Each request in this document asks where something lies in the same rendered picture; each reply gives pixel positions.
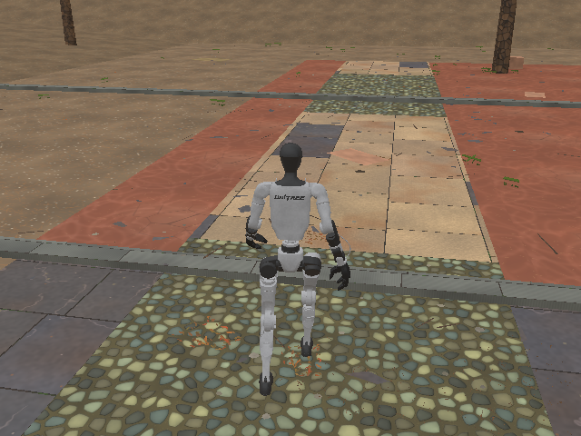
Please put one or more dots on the robot left thigh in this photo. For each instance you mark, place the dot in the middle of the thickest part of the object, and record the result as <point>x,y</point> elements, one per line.
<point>268,284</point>

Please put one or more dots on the robot right forearm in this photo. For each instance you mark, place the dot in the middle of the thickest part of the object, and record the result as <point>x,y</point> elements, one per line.
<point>335,246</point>

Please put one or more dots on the robot left forearm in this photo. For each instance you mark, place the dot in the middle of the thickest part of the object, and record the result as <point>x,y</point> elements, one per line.
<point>250,233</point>

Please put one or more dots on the right robot upper arm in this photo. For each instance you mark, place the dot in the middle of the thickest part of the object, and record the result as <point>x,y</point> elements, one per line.
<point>319,192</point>

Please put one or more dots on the left robot upper arm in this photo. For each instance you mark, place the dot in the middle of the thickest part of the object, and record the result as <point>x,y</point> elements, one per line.
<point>262,191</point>

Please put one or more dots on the robot torso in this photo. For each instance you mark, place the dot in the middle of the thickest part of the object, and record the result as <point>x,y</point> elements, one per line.
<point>290,218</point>

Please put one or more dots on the right robot hand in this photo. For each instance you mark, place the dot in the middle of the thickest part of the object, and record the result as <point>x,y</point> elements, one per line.
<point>345,271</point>

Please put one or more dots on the left robot hand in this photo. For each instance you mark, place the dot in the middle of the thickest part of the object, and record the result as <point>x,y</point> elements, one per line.
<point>259,238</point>

